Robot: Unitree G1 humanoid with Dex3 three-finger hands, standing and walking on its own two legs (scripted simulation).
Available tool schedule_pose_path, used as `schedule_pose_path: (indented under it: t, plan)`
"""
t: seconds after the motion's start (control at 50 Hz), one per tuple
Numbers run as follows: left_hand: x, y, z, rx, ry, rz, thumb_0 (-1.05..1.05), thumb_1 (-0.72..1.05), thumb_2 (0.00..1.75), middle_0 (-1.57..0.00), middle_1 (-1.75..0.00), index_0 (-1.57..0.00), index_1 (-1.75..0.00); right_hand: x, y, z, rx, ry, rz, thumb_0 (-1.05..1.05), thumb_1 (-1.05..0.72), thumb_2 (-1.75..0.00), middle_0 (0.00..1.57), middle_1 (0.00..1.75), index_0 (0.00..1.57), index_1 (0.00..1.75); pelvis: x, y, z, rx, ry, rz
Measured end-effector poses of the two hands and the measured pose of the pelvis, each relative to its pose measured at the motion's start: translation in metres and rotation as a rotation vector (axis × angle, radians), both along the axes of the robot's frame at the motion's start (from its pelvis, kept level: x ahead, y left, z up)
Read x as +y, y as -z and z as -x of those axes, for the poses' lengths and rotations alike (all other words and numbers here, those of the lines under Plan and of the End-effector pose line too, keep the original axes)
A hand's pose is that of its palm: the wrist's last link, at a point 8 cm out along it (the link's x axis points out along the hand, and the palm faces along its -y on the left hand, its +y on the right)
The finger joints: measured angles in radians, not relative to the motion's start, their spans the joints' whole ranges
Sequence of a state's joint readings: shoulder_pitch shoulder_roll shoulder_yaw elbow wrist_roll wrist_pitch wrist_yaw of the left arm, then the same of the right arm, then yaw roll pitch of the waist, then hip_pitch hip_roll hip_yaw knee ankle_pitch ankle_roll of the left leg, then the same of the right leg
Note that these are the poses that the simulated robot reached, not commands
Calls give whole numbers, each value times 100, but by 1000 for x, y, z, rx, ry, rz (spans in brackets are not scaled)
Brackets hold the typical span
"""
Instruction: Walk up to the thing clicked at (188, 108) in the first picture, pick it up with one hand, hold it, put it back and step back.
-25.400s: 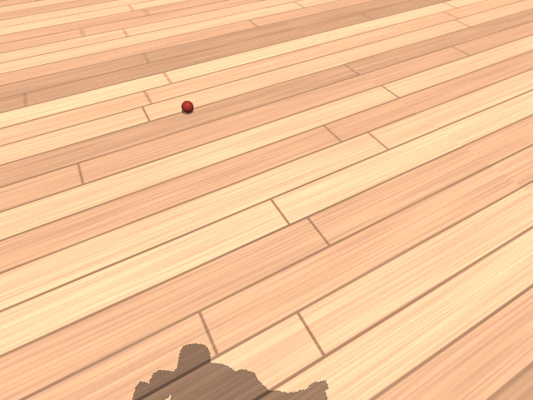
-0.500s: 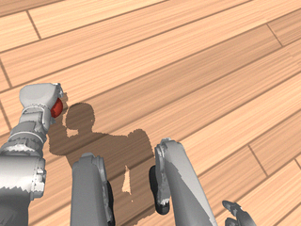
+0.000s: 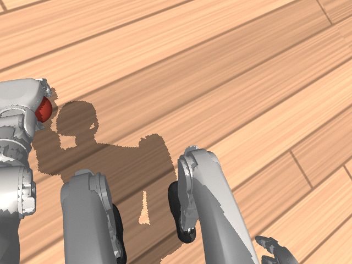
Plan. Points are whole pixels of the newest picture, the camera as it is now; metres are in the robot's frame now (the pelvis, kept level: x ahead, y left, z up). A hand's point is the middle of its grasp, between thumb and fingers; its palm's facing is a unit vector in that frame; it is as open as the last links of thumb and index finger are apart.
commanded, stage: crouch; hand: left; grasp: from above
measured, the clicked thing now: (34, 108) +0.49 +0.25 -0.20
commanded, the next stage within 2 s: lower in 0.32 s
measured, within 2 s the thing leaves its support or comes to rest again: neither
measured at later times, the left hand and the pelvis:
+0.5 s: hand (36, 108) +0.49 +0.25 -0.22, palm faces -0.47 -0.03 -0.88, open 9.5 cm; pelvis -0.01 +0.00 -0.04, yaw -1 degrees
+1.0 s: hand (46, 112) +0.50 +0.25 -0.27, palm faces -0.45 -0.04 -0.89, open 9.4 cm; pelvis +0.00 +0.00 -0.07, yaw -4 degrees
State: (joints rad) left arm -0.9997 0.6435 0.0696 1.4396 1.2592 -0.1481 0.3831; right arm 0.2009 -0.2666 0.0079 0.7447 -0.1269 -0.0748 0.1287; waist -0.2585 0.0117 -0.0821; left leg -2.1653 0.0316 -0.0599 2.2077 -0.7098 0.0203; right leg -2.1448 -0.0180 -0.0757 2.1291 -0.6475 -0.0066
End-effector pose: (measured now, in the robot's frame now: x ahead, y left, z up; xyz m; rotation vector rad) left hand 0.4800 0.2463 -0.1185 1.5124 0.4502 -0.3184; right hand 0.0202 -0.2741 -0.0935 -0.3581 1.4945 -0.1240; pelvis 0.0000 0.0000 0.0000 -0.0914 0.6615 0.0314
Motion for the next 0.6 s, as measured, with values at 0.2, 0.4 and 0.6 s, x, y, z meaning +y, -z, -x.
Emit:
schedule_pose_path:
  t: [0.2,0.4,0.6]
  plan:
    - [0,20,-6,-15,3,-11,-1,4,51,-63,-66,-70,-64,2,15,15,17,-7,3,0,-90,-90,20,30,21,30,1,23,4,-16,2,8]
    - [1,32,-16,-18,-13,-17,-1,4,49,-65,-64,-72,-61,3,28,23,36,-22,-12,0,-91,-90,20,30,21,30,-1,36,6,-32,7,10]
    - [2,53,-16,19,-11,-6,-1,3,48,-67,-63,-75,-59,3,34,23,49,-35,-7,0,-91,-90,20,30,21,30,0,46,5,-39,15,25]
